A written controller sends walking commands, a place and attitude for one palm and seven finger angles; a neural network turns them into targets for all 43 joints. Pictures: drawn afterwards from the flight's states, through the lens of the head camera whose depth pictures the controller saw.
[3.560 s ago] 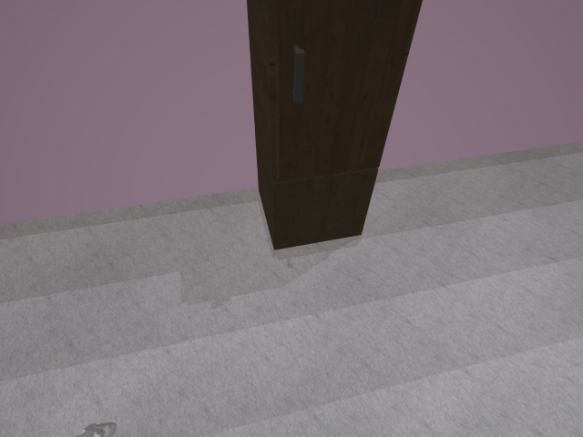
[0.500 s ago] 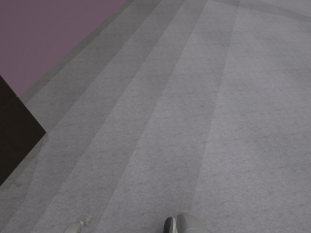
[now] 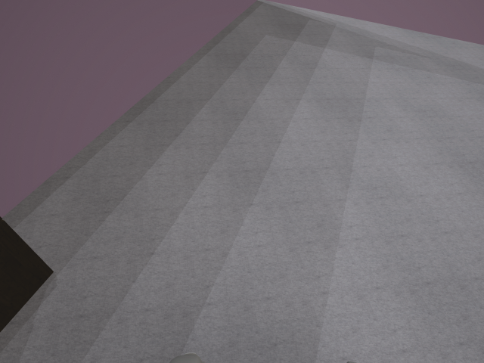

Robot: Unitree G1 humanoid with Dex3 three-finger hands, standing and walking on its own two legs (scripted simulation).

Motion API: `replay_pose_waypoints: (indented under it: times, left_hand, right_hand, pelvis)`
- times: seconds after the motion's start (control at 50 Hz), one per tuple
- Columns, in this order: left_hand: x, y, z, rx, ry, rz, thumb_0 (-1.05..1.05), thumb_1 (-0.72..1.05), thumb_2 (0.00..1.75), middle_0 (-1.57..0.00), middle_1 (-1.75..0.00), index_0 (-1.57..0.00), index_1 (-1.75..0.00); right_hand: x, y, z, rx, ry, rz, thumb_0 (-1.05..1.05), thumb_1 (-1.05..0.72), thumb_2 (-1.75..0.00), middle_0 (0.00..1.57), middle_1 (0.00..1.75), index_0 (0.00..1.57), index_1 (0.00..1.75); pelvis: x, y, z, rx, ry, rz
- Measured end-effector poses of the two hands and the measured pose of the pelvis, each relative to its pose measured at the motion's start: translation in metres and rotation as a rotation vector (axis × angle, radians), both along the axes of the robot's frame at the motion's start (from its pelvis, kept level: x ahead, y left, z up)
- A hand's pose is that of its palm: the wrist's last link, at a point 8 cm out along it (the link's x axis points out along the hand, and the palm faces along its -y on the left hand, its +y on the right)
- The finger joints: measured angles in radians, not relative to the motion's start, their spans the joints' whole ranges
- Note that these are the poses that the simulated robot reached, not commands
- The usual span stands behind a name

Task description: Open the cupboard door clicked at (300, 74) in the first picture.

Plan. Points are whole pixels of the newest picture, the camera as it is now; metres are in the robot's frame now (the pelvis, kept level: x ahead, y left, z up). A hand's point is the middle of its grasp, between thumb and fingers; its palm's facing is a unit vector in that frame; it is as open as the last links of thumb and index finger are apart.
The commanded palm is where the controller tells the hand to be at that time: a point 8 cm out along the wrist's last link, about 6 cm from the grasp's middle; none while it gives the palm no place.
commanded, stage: walk to a spot facing it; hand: left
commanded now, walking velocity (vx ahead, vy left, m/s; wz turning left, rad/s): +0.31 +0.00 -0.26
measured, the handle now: out of the picture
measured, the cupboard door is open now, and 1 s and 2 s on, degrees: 0 0 0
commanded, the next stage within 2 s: turn to face it in 0.20 s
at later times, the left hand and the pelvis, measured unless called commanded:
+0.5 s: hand (175, 294) +0.28 +0.17 -0.17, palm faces -0.14 -0.97 -0.18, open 7.4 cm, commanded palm none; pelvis +0.17 +0.00 +0.00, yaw -8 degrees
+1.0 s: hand (140, 299) +0.26 +0.25 -0.19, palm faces +0.21 -0.96 -0.21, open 7.4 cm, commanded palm none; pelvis +0.20 +0.03 -0.01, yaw +9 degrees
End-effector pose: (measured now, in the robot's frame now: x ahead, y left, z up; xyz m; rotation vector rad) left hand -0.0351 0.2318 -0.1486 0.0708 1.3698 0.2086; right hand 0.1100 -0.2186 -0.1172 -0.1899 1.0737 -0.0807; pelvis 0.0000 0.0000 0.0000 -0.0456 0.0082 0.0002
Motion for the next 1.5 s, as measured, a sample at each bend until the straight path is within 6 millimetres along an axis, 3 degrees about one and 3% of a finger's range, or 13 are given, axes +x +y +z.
replay_pose_waypoints:
  times: [0.08, 0.14, 0.34, 0.5, 0.6, 0.68, 0.76, 0.86, 0.92, 1.04, 1.18, 1.38, 1.5]
  left_hand:
    - [0.004, 0.009, -0.013, -0.045, 0.118, 0.009, 0.0, 0.91, 0.9, -0.19, -0.3, -0.19, -0.3]
    - [0.03, 0.016, -0.008, -0.061, 0.157, -0.035, 0.01, 0.91, 0.9, -0.19, -0.3, -0.19, -0.3]
    - [0.191, 0.027, 0.004, -0.043, -0.004, -0.146, 0.0, 0.91, 0.9, -0.19, -0.3, -0.19, -0.3]
    - [0.313, -0.013, 0.008, 0.004, -0.14, -0.271, 0.0, 0.91, 0.9, -0.19, -0.3, -0.19, -0.3]
    - [0.353, -0.039, 0.013, 0.018, -0.243, -0.254, 0.0, 0.91, 0.9, -0.19, -0.3, -0.19, -0.3]
    - [0.352, -0.041, 0.021, 0.019, -0.272, -0.179, 0.0, 0.91, 0.9, -0.2, -0.3, -0.2, -0.3]
    - [0.347, -0.022, 0.023, 0.039, -0.284, -0.111, -0.02, 0.92, 0.9, -0.2, -0.3, -0.2, -0.3]
    - [0.326, 0.014, 0.004, 0.04, -0.259, -0.027, -0.01, 0.92, 0.9, -0.2, -0.3, -0.2, -0.3]
    - [0.307, 0.039, -0.014, 0.041, -0.218, 0.026, -0.01, 0.91, 0.9, -0.2, -0.3, -0.2, -0.3]
    - [0.269, 0.065, 0.0, 0.072, -0.14, 0.095, 0.0, 0.91, 0.9, -0.19, -0.3, -0.19, -0.3]
    - [0.233, 0.066, 0.021, 0.121, -0.093, 0.172, 0.01, 0.91, 0.9, -0.19, -0.3, -0.19, -0.3]
    - [0.21, 0.013, 0.036, 0.186, -0.155, 0.273, 0.0, 0.91, 0.9, -0.19, -0.3, -0.19, -0.3]
    - [0.181, -0.026, 0.047, 0.177, -0.137, 0.363, 0.0, 0.91, 0.9, -0.2, -0.3, -0.2, -0.3]
  right_hand:
    - [0.043, 0.02, -0.001, -0.022, -0.042, 0.002, 0.0, -0.91, -0.9, 0.2, 0.3, 0.2, 0.3]
    - [0.042, 0.027, 0.004, -0.023, -0.034, -0.065, 0.0, -0.91, -0.9, 0.2, 0.3, 0.2, 0.3]
    - [-0.007, 0.013, 0.008, -0.076, 0.2, -0.282, -0.02, -0.95, -0.9, 0.2, 0.3, 0.2, 0.3]
    - [-0.04, 0.031, -0.017, 0.052, 0.435, -0.363, 0.0, -0.92, -0.9, 0.2, 0.3, 0.2, 0.3]
    - [-0.027, 0.029, -0.034, 0.119, 0.524, -0.342, 0.0, -0.91, -0.9, 0.2, 0.3, 0.2, 0.3]
    - [0.02, 0.014, -0.034, 0.105, 0.457, -0.27, 0.0, -0.91, -0.9, 0.2, 0.3, 0.2, 0.3]
    - [0.082, -0.002, -0.029, 0.058, 0.323, -0.19, 0.0, -0.91, -0.9, 0.2, 0.3, 0.2, 0.3]
    - [0.149, -0.014, -0.019, -0.05, 0.178, -0.088, 0.01, -0.93, -0.9, 0.2, 0.3, 0.2, 0.3]
    - [0.177, -0.014, -0.016, -0.109, 0.104, -0.035, 0.01, -0.92, -0.9, 0.19, 0.3, 0.2, 0.3]
    - [0.195, -0.005, 0.002, -0.138, 0.103, 0.051, 0.0, -0.92, -0.9, 0.19, 0.3, 0.2, 0.3]
    - [0.213, 0.008, 0.001, -0.085, 0.111, 0.131, 0.0, -0.91, -0.9, 0.2, 0.3, 0.2, 0.3]
    - [0.238, -0.014, -0.03, -0.008, 0.144, 0.242, 0.0, -0.91, -0.9, 0.2, 0.3, 0.2, 0.3]
    - [0.261, -0.024, -0.019, -0.012, 0.146, 0.331, 0.0, -0.91, -0.9, 0.2, 0.3, 0.2, 0.3]
  pelvis:
    - [0.036, 0.02, -0.008, 0.02, -0.016, -0.035]
    - [0.059, 0.029, -0.001, 0.019, -0.033, -0.07]
    - [0.125, 0.032, 0.012, 0.025, -0.022, -0.157]
    - [0.174, 0.004, 0.002, 0.045, -0.012, -0.135]
    - [0.193, -0.012, -0.006, 0.044, -0.013, -0.072]
    - [0.199, -0.012, -0.001, 0.05, -0.019, -0.025]
    - [0.204, -0.006, 0.0, 0.045, -0.021, 0.026]
    - [0.206, 0.011, -0.01, 0.025, -0.032, 0.089]
    - [0.206, 0.023, -0.022, 0.017, -0.028, 0.12]
    - [0.201, 0.028, -0.006, 0.02, 0.0, 0.175]
    - [0.203, 0.021, 0.005, 0.026, 0.022, 0.242]
    - [0.199, -0.025, -0.004, 0.049, 0.018, 0.377]
    - [0.202, -0.04, 0.009, 0.088, 0.005, 0.465]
